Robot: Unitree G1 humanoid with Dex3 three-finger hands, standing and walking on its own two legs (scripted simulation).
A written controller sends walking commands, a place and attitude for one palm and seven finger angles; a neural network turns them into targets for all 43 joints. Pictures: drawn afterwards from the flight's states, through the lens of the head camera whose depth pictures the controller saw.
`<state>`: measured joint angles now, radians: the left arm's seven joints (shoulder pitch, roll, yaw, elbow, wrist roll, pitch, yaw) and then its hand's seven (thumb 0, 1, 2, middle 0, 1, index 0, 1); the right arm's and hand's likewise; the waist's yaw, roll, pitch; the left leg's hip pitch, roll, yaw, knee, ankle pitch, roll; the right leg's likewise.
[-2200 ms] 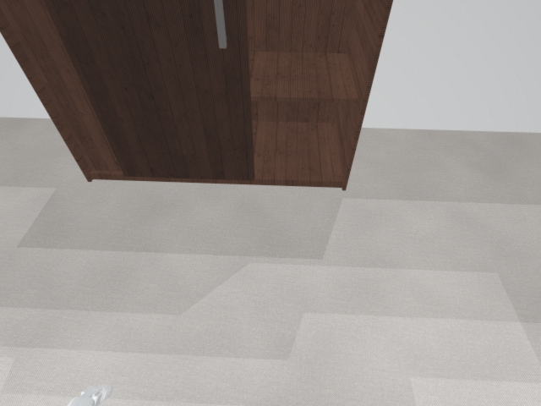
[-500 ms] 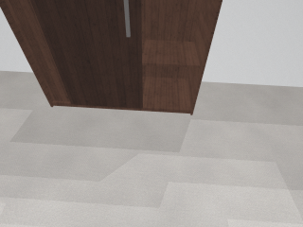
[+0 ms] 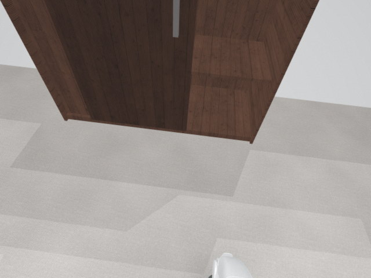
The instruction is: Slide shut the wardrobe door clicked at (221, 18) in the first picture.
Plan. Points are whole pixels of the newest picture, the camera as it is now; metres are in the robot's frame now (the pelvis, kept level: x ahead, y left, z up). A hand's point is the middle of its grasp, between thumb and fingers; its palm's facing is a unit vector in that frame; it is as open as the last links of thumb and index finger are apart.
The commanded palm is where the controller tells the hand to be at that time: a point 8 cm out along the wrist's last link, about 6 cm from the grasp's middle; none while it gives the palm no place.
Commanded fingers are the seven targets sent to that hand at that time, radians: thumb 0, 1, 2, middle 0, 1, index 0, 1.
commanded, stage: walk to a spot facing it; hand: left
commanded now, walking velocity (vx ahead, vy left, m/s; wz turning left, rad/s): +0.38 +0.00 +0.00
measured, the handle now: out of the picture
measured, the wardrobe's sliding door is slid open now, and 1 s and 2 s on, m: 0.46 0.46 0.46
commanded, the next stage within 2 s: turn to face it in 0.34 s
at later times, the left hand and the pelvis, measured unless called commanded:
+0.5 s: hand (122, 250) +0.21 +0.16 -0.18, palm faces +0.17 -0.96 -0.20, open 7.3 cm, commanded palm none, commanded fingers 0.00 0.90 0.90 -0.20 -0.30 -0.20 -0.30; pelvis +0.24 -0.02 +0.00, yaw +7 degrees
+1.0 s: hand (124, 198) +0.36 +0.19 -0.18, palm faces +0.06 -0.97 -0.22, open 7.4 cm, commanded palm none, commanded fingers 0.00 0.90 0.90 -0.20 -0.30 -0.20 -0.30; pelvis +0.33 +0.01 -0.02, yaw -2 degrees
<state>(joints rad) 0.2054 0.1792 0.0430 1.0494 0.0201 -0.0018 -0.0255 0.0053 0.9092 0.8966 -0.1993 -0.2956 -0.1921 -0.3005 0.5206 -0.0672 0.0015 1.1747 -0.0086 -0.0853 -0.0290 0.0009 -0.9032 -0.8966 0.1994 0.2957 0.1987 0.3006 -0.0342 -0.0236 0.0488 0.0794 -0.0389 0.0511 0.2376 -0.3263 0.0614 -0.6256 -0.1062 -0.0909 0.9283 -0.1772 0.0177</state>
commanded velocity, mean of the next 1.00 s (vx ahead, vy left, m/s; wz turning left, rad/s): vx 0.12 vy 0.00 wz -0.06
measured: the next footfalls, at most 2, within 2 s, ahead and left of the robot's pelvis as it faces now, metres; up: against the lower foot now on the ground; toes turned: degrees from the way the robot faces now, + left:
right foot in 0.14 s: +0.25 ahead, -0.12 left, +0.00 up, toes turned -7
left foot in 0.60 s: +0.41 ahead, +0.13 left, +0.00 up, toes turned +15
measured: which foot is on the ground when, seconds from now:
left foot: down 0.00-0.16, up 0.18-0.58, down 0.60-0.98, up 1.00-1.00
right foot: up 0.00-0.12, down 0.14-0.60, up 0.62-0.94, down 0.96-1.00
